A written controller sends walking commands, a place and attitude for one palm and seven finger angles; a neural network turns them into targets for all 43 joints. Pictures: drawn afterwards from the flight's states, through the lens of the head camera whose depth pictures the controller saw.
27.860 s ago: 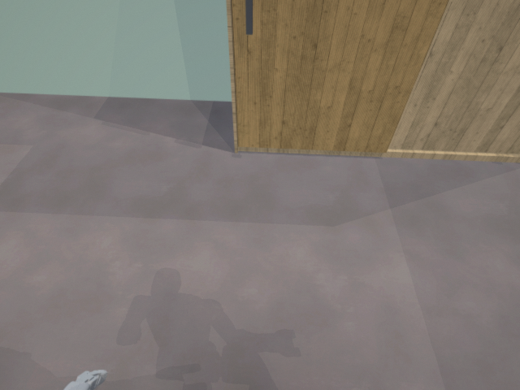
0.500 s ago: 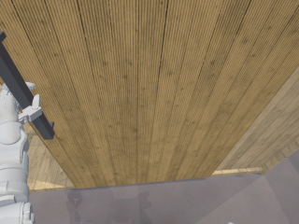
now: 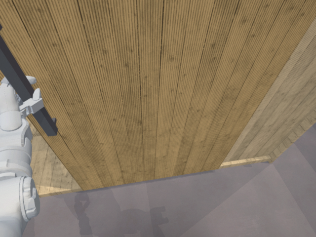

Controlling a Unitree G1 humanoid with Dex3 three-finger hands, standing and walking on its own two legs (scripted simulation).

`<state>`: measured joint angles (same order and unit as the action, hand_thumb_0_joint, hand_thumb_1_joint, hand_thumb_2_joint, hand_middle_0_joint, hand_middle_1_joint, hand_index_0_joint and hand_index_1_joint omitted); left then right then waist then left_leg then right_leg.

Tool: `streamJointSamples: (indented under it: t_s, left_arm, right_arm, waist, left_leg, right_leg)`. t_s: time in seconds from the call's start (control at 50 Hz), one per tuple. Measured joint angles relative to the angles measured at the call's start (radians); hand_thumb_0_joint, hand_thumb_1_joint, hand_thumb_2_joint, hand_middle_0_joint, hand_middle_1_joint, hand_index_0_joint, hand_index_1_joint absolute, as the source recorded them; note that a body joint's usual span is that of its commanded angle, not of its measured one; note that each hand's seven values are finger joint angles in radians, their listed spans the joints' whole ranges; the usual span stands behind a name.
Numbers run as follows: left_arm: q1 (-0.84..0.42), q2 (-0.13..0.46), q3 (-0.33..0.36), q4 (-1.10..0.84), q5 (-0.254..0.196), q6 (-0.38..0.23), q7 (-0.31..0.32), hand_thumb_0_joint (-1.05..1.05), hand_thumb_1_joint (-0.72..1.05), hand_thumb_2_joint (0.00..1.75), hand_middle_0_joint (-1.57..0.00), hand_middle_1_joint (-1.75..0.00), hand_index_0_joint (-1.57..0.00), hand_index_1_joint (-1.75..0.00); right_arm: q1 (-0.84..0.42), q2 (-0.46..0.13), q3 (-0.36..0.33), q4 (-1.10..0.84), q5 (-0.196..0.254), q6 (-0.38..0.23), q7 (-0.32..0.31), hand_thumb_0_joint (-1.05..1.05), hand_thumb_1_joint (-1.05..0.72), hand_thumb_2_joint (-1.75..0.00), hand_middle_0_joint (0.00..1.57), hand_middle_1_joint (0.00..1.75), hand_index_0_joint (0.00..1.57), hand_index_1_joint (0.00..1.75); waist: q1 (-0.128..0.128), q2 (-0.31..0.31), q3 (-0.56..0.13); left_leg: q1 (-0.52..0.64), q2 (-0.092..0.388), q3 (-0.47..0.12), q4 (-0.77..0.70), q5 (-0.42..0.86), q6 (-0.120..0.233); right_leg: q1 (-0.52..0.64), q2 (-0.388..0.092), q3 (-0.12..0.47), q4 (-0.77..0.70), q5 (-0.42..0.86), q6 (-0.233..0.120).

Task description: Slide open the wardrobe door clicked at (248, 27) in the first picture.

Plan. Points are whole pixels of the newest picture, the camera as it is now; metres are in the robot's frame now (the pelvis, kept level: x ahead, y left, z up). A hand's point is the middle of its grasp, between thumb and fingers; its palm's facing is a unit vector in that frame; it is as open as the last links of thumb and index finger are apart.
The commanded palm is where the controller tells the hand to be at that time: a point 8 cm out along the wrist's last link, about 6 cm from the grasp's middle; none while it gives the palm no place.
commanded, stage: stop walking and hold the door there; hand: left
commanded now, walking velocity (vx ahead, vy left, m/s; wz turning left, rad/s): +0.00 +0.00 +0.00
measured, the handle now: (30, 89) +0.46 +0.35 +0.11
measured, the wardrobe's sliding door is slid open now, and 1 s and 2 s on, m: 0.44 0.44 0.44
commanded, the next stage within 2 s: loosen the grip on the handle in 1.54 s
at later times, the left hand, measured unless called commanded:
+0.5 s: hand (36, 102) +0.42 +0.33 +0.11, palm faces +0.40 -0.89 -0.23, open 5.8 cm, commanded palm +0.38 +0.37 +0.08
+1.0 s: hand (37, 103) +0.42 +0.33 +0.10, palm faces +0.35 -0.92 -0.17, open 5.8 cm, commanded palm +0.38 +0.36 +0.08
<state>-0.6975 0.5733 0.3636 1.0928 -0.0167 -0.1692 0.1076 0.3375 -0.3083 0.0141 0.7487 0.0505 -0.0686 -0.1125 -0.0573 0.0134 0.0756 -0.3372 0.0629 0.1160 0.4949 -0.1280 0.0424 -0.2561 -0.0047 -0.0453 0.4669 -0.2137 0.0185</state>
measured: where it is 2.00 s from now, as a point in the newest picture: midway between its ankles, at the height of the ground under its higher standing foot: outside the picture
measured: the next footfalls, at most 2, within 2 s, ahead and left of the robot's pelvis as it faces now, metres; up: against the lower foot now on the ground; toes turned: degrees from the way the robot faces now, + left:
left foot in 0.54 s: +0.04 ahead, +0.21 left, +0.00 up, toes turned +10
right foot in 0.80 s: +0.08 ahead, +0.01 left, +0.00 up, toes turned +3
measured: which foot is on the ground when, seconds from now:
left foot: down 0.00-0.26, up 0.28-0.52, down 0.54-1.00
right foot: down 0.00-0.54, up 0.56-0.78, down 0.80-1.00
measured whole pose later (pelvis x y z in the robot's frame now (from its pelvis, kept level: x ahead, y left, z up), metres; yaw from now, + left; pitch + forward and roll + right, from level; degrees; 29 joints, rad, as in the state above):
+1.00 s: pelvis +0.03 +0.08 +0.00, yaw +8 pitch +0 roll +1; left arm -0.58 0.27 0.16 0.65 -0.06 -0.19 0.08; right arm 0.19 -0.23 0.05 0.71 0.04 -0.05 -0.08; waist 0.02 0.01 0.14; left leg -0.33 0.02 0.06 0.73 -0.40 -0.01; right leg -0.24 -0.01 -0.11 0.55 -0.30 -0.06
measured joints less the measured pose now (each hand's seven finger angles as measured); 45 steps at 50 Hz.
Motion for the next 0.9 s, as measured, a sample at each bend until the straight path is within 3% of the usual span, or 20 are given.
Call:
streamJointSamples:
  t_s: [0.22, 0.3, 0.4, 0.46, 0.54, 0.56, 0.6, 0.64, 0.68, 0.78, 0.8, 0.84, 0.9]
  left_arm:
    - [0.035, -0.007, 0.002, 0.043, -0.011, -0.036, -0.014, -0.07, 0.64, 0.77, -0.30, -1.30, -0.38, -1.40]
    - [0.053, -0.034, -0.002, 0.036, -0.003, -0.048, -0.028, -0.08, 0.61, 0.79, -0.32, -1.30, -0.38, -1.40]
    - [0.078, -0.109, -0.031, -0.030, 0.007, -0.061, -0.045, -0.09, 0.61, 0.78, -0.35, -1.33, -0.40, -1.40]
    - [0.093, -0.150, -0.063, -0.095, 0.000, -0.065, -0.060, -0.11, 0.60, 0.78, -0.38, -1.35, -0.41, -1.40]
    - [0.104, -0.216, -0.116, -0.215, -0.009, -0.084, -0.070, -0.14, 0.60, 0.78, -0.41, -1.37, -0.43, -1.40]
    - [0.102, -0.229, -0.132, -0.252, -0.018, -0.088, -0.067, -0.15, 0.60, 0.79, -0.42, -1.38, -0.42, -1.40]
    - [0.099, -0.244, -0.159, -0.317, -0.032, -0.087, -0.053, -0.15, 0.60, 0.80, -0.43, -1.38, -0.40, -1.40]
    - [0.099, -0.256, -0.180, -0.374, -0.041, -0.074, -0.036, -0.15, 0.63, 0.80, -0.44, -1.39, -0.37, -1.40]
    - [0.094, -0.268, -0.199, -0.424, -0.054, -0.050, -0.024, -0.14, 0.65, 0.80, -0.44, -1.39, -0.34, -1.40]
    - [0.084, -0.265, -0.215, -0.489, -0.057, -0.007, -0.019, -0.14, 0.66, 0.78, -0.45, -1.40, -0.32, -1.40]
    - [0.085, -0.262, -0.212, -0.493, -0.057, -0.003, -0.019, -0.14, 0.66, 0.78, -0.45, -1.40, -0.33, -1.40]
    - [0.094, -0.268, -0.199, -0.490, -0.055, -0.002, -0.011, -0.15, 0.66, 0.77, -0.45, -1.40, -0.33, -1.40]
    - [0.110, -0.276, -0.198, -0.473, -0.055, -0.009, -0.011, -0.16, 0.66, 0.75, -0.46, -1.40, -0.34, -1.40]
  right_arm:
    - [0.030, 0.007, -0.007, 0.042, 0.007, 0.005, 0.008, 0.01, -0.90, -0.90, 0.20, 0.30, 0.20, 0.30]
    - [0.019, -0.005, -0.025, 0.042, 0.007, 0.022, 0.019, 0.01, -0.90, -0.90, 0.20, 0.30, 0.20, 0.30]
    - [-0.014, -0.036, -0.046, 0.050, -0.003, 0.036, 0.028, 0.01, -0.90, -0.90, 0.20, 0.30, 0.20, 0.30]
    - [-0.044, -0.046, -0.054, 0.037, -0.009, 0.037, 0.029, 0.01, -0.90, -0.90, 0.20, 0.30, 0.20, 0.30]
    - [-0.096, -0.056, -0.073, 0.004, -0.016, 0.043, 0.024, 0.01, -0.90, -0.90, 0.20, 0.30, 0.20, 0.30]
    - [-0.119, -0.049, -0.080, -0.001, -0.016, 0.045, 0.019, 0.00, -0.90, -0.90, 0.20, 0.30, 0.20, 0.30]
    - [-0.159, -0.015, -0.079, -0.027, -0.013, 0.049, 0.017, 0.00, -0.91, -0.90, 0.20, 0.30, 0.20, 0.30]
    - [-0.181, 0.031, -0.060, -0.058, -0.011, 0.045, 0.024, 0.00, -0.91, -0.90, 0.19, 0.30, 0.20, 0.30]
    - [-0.189, 0.081, -0.031, -0.079, -0.006, 0.036, 0.034, 0.00, -0.91, -0.90, 0.19, 0.30, 0.20, 0.30]
    - [-0.189, 0.162, 0.041, -0.099, -0.010, 0.024, 0.056, 0.00, -0.90, -0.90, 0.20, 0.30, 0.20, 0.30]
    - [-0.189, 0.165, 0.051, -0.100, -0.012, 0.023, 0.059, 0.00, -0.90, -0.90, 0.20, 0.30, 0.20, 0.30]
    - [-0.198, 0.152, 0.058, -0.089, -0.012, 0.025, 0.061, 0.00, -0.90, -0.90, 0.20, 0.30, 0.20, 0.30]
    - [-0.184, 0.133, 0.053, -0.065, -0.003, 0.025, 0.057, 0.00, -0.90, -0.90, 0.20, 0.30, 0.21, 0.30]
  waist:
    - [0.016, 0.025, -0.042]
    - [0.023, 0.037, -0.055]
    - [0.040, 0.022, -0.048]
    - [0.040, -0.002, -0.035]
    - [0.041, -0.012, -0.012]
    - [0.045, -0.021, 0.004]
    - [0.064, -0.021, 0.038]
    - [0.072, -0.011, 0.059]
    - [0.083, -0.013, 0.074]
    - [0.115, -0.031, 0.090]
    - [0.119, -0.025, 0.094]
    - [0.108, 0.036, 0.110]
    - [0.091, 0.049, 0.102]
  left_leg:
    - [-0.003, -0.001, -0.002, 0.026, -0.039, -0.010]
    - [-0.025, -0.030, -0.034, 0.113, -0.171, -0.024]
    - [-0.054, -0.060, -0.075, 0.307, -0.279, -0.038]
    - [-0.018, -0.039, -0.068, 0.233, -0.255, -0.044]
    - [0.065, -0.012, -0.027, 0.050, -0.103, -0.069]
    - [0.054, -0.024, -0.017, 0.069, -0.108, -0.076]
    - [0.028, -0.025, -0.007, 0.113, -0.134, -0.062]
    - [0.013, -0.015, -0.013, 0.111, -0.131, -0.048]
    - [0.006, -0.010, -0.023, 0.093, -0.113, -0.046]
    - [-0.013, -0.016, -0.016, 0.100, -0.112, -0.054]
    - [-0.019, -0.014, -0.013, 0.118, -0.122, -0.057]
    - [-0.023, 0.014, -0.033, 0.150, -0.140, -0.058]
    - [-0.039, -0.011, -0.063, 0.252, -0.250, -0.051]
  right_leg:
    - [0.001, -0.003, -0.002, 0.013, 0.004, -0.003]
    - [0.008, -0.025, -0.010, 0.029, -0.024, 0.000]
    - [0.037, -0.101, -0.010, 0.033, -0.044, 0.032]
    - [0.044, -0.161, -0.015, 0.056, -0.064, 0.064]
    - [0.010, -0.230, -0.016, 0.151, -0.116, 0.112]
    - [-0.013, -0.245, -0.003, 0.193, -0.127, 0.100]
    - [-0.080, -0.210, 0.039, 0.337, -0.235, 0.066]
    - [-0.135, -0.147, 0.027, 0.452, -0.291, 0.044]
    - [-0.154, -0.089, 0.000, 0.472, -0.275, 0.033]
    - [-0.091, -0.006, -0.042, 0.272, -0.201, 0.010]
    - [-0.066, 0.004, -0.042, 0.211, -0.155, -0.007]
    - [-0.036, 0.037, -0.060, 0.168, -0.114, -0.070]
    - [-0.016, 0.031, -0.066, 0.136, -0.112, -0.096]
